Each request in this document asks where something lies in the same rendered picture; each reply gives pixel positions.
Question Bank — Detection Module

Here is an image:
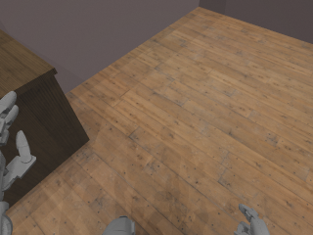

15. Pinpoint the robot right hand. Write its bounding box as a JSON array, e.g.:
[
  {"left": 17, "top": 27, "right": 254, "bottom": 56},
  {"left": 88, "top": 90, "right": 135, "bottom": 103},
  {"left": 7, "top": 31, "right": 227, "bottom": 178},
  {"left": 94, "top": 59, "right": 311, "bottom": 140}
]
[{"left": 234, "top": 204, "right": 270, "bottom": 235}]

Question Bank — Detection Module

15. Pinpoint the robot left hand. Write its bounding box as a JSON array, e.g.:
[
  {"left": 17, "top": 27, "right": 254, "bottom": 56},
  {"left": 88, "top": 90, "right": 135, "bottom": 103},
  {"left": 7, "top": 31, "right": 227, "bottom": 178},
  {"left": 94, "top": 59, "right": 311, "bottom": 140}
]
[{"left": 0, "top": 91, "right": 36, "bottom": 202}]

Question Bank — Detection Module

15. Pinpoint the counter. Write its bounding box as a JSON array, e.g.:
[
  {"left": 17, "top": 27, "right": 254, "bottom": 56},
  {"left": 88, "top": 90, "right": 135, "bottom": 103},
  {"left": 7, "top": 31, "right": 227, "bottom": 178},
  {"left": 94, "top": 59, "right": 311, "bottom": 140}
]
[{"left": 0, "top": 29, "right": 90, "bottom": 208}]

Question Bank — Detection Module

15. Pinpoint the robot left forearm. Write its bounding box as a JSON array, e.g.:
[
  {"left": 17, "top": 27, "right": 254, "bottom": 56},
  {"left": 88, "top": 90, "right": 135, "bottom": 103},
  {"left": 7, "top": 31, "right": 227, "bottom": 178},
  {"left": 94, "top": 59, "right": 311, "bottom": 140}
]
[{"left": 0, "top": 201, "right": 13, "bottom": 235}]

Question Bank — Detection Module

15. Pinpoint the left robot thigh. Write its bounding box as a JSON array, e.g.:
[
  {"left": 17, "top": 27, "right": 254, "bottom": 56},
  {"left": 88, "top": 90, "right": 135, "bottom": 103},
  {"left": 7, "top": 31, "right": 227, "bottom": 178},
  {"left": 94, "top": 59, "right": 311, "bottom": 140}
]
[{"left": 102, "top": 217, "right": 136, "bottom": 235}]

